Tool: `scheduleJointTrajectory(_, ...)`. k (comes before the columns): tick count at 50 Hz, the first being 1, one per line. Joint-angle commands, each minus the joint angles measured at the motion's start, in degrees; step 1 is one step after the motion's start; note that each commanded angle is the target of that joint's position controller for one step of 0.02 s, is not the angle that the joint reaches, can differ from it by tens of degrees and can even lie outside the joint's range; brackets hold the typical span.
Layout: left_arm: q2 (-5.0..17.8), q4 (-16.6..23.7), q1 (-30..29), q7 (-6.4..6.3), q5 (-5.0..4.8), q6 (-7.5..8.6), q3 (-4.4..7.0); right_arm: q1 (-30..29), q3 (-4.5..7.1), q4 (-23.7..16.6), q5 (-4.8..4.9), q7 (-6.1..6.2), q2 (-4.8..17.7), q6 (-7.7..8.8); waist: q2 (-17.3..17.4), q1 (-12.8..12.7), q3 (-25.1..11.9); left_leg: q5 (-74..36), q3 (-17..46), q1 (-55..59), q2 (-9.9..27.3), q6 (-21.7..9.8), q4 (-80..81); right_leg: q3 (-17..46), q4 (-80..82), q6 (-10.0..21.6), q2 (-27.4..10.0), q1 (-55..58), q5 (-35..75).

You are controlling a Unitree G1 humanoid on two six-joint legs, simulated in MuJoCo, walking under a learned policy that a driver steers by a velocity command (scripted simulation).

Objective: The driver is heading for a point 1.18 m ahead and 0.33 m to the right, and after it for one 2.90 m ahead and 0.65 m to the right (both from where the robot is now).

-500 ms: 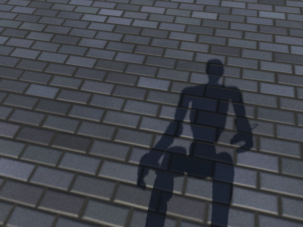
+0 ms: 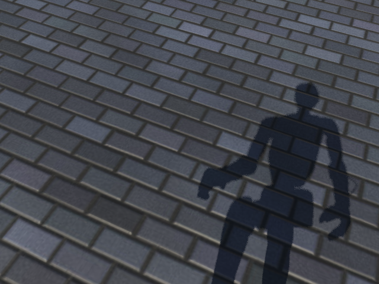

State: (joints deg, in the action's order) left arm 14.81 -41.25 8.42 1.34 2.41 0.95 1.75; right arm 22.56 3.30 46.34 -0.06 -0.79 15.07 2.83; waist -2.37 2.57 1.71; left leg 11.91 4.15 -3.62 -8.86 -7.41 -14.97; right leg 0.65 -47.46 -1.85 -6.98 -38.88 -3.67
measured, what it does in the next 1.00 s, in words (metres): walks ahead, turning right: right foot, then left foot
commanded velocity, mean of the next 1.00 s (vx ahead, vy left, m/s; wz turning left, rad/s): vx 0.50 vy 0.00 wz -0.41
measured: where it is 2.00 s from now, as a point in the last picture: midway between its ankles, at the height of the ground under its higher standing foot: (268, 153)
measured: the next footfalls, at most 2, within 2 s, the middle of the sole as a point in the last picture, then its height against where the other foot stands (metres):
right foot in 0.22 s outside the picture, level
left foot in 0.74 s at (188, 242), level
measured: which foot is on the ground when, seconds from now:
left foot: down 0.00-0.24, up 0.26-0.72, down 0.74-1.00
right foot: up 0.00-0.20, down 0.22-0.74, up 0.76-1.00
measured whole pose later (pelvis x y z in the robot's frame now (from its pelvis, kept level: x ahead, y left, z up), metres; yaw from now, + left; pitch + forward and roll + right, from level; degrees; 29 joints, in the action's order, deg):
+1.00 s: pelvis +0.56 -0.10 +0.00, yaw -30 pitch +1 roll +1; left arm 18.2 -43.2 12.1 3.0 2.2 -0.1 3.9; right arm 19.8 2.1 46.3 -1.3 0.0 15.2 5.0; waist -3.1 1.7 1.0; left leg 11.8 -6.5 -7.4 -0.7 -2.1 -18.0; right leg 3.1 -59.9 2.1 -0.7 -34.0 -13.9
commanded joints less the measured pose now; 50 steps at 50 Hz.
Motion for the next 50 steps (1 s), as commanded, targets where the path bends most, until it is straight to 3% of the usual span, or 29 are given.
scheduleJointTrajectory(1,3.6,4.3,-6.1,0.42,-0.62,0.84,0.58,3.8,1.53,-1.5,-0.25,0.38,7.7,1.41,5.2,1.8,0.8,-24.6,7.1,3.9,16.5,-3.1,4.5,-2.1,5.3,1.5,1.0,-1.7,5.4)
scheduleJointTrajectory(4,3.6,5.5,-10.2,1.03,-0.90,1.17,0.38,5.6,1.18,-0.2,-1.04,0.93,7.7,1.50,5.0,2.9,2.7,-26.6,5.2,8.2,18.2,-2.9,4.7,-3.2,9.6,3.5,2.5,-2.1,4.0)
scheduleJointTrajectory(6,3.8,5.8,-10.4,1.45,-1.00,1.35,0.43,5.4,1.07,0.6,-1.53,1.48,8.1,1.46,5.3,2.1,3.6,-30.5,3.6,10.1,19.6,-2.5,3.9,-3.5,12.2,5.3,4.0,0.1,1.0)
scheduleJointTrajectory(8,4.2,4.5,-6.4,1.28,-1.12,1.42,0.75,3.2,0.98,0.9,-1.76,1.98,8.8,1.55,5.9,-0.4,1.9,-46.4,0.4,10.1,19.7,-1.1,-0.9,-5.1,14.5,7.6,7.6,8.3,-3.9)
scheduleJointTrajectory(10,6.2,0.8,5.0,0.32,-1.02,1.71,1.86,2.3,1.02,1.4,-2.16,2.18,9.9,1.32,6.1,-5.4,-4.5,-60.4,-2.5,10.4,18.5,0.4,-16.1,-6.8,17.2,10.3,12.1,21.4,-7.1)
scheduleJointTrajectory(11,7.7,-1.6,14.0,-0.25,-0.28,2.19,2.64,1.3,0.81,1.0,-1.81,2.30,10.0,1.36,5.1,-9.8,-9.0,-53.0,-4.4,2.8,17.3,1.4,-28.6,-2.8,19.7,12.7,9.4,34.5,-5.2)
scheduleJointTrajectory(12,14.2,-2.3,21.0,-0.95,0.74,2.16,4.53,2.5,-0.19,-1.9,-0.28,2.02,6.7,1.83,-4.2,-10.7,-15.8,-29.0,-8.5,-14.6,11.2,4.0,-50.7,19.8,20.8,19.4,-5.5,50.6,-9.3)
scheduleJointTrajectory(13,14.0,-2.7,18.6,-0.43,-1.36,1.54,4.68,3.6,0.14,-2.5,-0.93,1.56,6.9,2.10,-11.0,-7.1,-18.6,15.3,-4.7,-29.2,1.6,5.4,-63.9,44.1,28.7,25.0,-13.6,56.1,-2.4)
scheduleJointTrajectory(14,12.4,-2.2,14.0,0.03,-2.88,1.34,4.51,-0.4,0.00,-3.3,-2.36,1.32,8.0,2.21,-3.3,-5.9,-11.4,11.7,1.0,-34.1,6.4,4.8,-64.9,37.9,29.5,24.0,-11.5,50.5,-5.5)
scheduleJointTrajectory(16,8.1,-1.9,9.5,-0.13,-2.24,1.17,3.48,-5.2,-0.48,-4.6,-1.86,0.62,7.2,2.78,3.1,-3.7,-1.7,6.7,0.2,-33.1,10.9,5.1,-57.6,26.1,32.7,20.6,-7.0,36.6,-1.7)
scheduleJointTrajectory(17,7.2,-2.5,9.2,-0.37,-2.29,1.39,3.13,-5.5,-0.58,-5.2,-2.43,0.53,7.0,1.99,2.9,-2.2,-0.1,6.6,0.1,-31.2,12.1,6.0,-54.0,22.9,33.7,19.1,-4.5,32.3,2.0)
scheduleJointTrajectory(19,7.5,-2.9,9.5,-0.41,-2.37,2.10,3.11,-3.9,-1.10,-4.8,-3.08,0.21,5.6,0.15,1.1,-0.8,-1.0,6.2,-1.2,-28.0,12.6,7.6,-49.9,18.9,35.0,18.4,-1.6,28.7,6.4)
scheduleJointTrajectory(21,8.8,-3.5,10.8,-0.43,-2.50,2.45,3.56,-5.9,-1.38,-5.7,-3.03,0.03,5.0,-0.57,0.5,-0.9,-0.8,3.9,-2.5,-28.8,12.9,9.0,-45.6,16.9,36.3,18.5,0.0,26.7,7.0)
scheduleJointTrajectory(24,9.4,-4.1,13.4,-0.52,-2.65,2.37,3.89,-14.2,-1.67,-8.3,-2.74,-0.07,4.6,-0.65,0.1,-3.3,1.2,-3.9,-3.6,-31.8,13.3,10.7,-35.6,16.2,37.6,16.9,1.9,26.6,5.9)
scheduleJointTrajectory(27,9.6,-4.9,16.8,-0.67,-2.70,2.21,4.22,-20.1,-2.02,-9.9,-2.26,-0.29,4.1,-0.46,-0.7,-6.0,0.5,-10.4,-3.6,-32.1,12.2,10.9,-27.8,16.4,35.4,14.8,2.9,30.4,8.6)
scheduleJointTrajectory(31,10.0,-5.2,19.9,-1.29,-1.83,1.86,4.43,-26.0,-2.32,-12.0,-1.69,-0.39,4.5,0.27,-1.2,-8.2,0.1,-10.3,-3.3,-32.0,10.1,10.2,-21.5,19.3,30.8,14.2,1.6,36.1,15.1)
scheduleJointTrajectory(34,11.2,-4.0,16.7,-1.94,-1.43,1.79,4.80,-22.4,-1.82,-11.6,-1.46,-0.10,6.3,0.98,-2.3,-5.2,-0.6,-5.7,-2.0,-23.0,8.7,8.3,-15.7,22.2,26.7,12.0,0.5,35.6,17.5)
scheduleJointTrajectory(35,11.8,-3.5,14.9,-1.86,-1.40,1.93,4.89,-17.7,-1.33,-10.1,-1.41,0.33,7.4,1.28,-2.4,-3.0,-2.2,-3.3,-2.5,-15.7,7.3,7.3,-14.1,22.3,23.0,10.9,1.3,33.7,21.1)
scheduleJointTrajectory(36,11.5,-3.4,13.9,-1.44,-1.83,2.29,4.73,-10.7,-0.61,-8.1,-1.69,1.00,9.0,1.95,0.1,0.7,-5.8,-4.0,-2.0,-5.2,7.9,5.8,-10.5,20.2,14.4,9.5,4.3,31.0,22.1)
scheduleJointTrajectory(37,8.4,-2.2,14.1,-0.85,-2.59,2.85,3.81,-2.1,0.47,-7.5,-2.84,2.03,13.0,2.49,5.9,4.1,-13.4,5.7,8.0,7.8,18.5,2.8,-8.6,15.9,0.1,7.9,7.8,25.1,12.1)
scheduleJointTrajectory(38,3.5,-0.5,19.5,-0.98,-4.15,2.80,2.74,0.1,1.73,-7.8,-3.71,2.55,17.8,1.68,18.0,1.9,-19.7,12.8,32.1,21.2,33.4,-3.0,-3.7,7.7,-15.2,6.0,16.5,8.3,-23.6)
scheduleJointTrajectory(39,7.9,-1.5,20.0,-1.45,-1.98,2.04,3.04,-2.3,1.73,-7.5,-2.68,2.29,15.0,0.82,14.9,-0.1,-16.7,17.8,40.2,16.9,34.4,-5.0,-1.9,6.2,-21.9,6.5,12.2,1.9,-27.0)
scheduleJointTrajectory(40,8.9,-2.2,16.4,-1.22,-1.21,1.51,3.36,-5.5,0.59,-8.2,-2.27,2.04,9.7,0.65,7.3,-0.4,-9.2,17.2,31.7,9.7,31.8,-4.0,-1.2,6.2,-23.3,6.4,9.4,1.3,-21.7)
scheduleJointTrajectory(41,8.0,-1.9,13.4,-0.63,-1.08,1.33,3.16,-7.6,-0.14,-7.9,-2.13,1.77,6.8,0.77,4.3,-0.8,-4.7,10.4,23.1,3.9,28.6,-2.8,0.2,5.4,-21.4,5.9,7.7,2.3,-17.9)
scheduleJointTrajectory(42,7.1,-1.6,12.1,-0.09,-0.79,0.92,3.11,-8.1,-0.43,-7.5,-2.14,1.76,5.9,0.99,6.3,-1.4,-2.7,4.2,16.6,0.6,26.1,-1.4,1.4,4.7,-19.5,5.4,6.2,3.5,-16.5)
scheduleJointTrajectory(44,6.3,-1.6,12.0,0.88,-0.19,-0.35,2.95,-6.9,-0.43,-5.9,-1.62,1.57,5.7,1.88,9.2,-2.4,-1.7,-5.5,9.0,-2.5,23.6,-0.6,2.7,3.6,-18.4,4.6,5.3,5.2,-15.2)
scheduleJointTrajectory(46,5.4,-0.4,9.8,1.49,-0.21,-0.85,2.64,-5.1,-0.20,-4.7,-1.07,1.06,5.9,2.91,8.5,-2.6,-1.8,-11.7,5.5,-2.6,23.7,-1.5,3.8,3.6,-17.5,4.3,5.0,4.0,-13.2)
scheduleJointTrajectory(50,3.8,1.7,3.1,2.10,-0.15,-0.56,1.68,-2.9,0.06,-2.2,-1.19,0.45,6.2,3.38,7.8,-2.2,0.2,-14.9,-0.7,-2.2,22.8,-2.5,6.5,3.8,-9.0,3.4,5.0,0.3,-6.4)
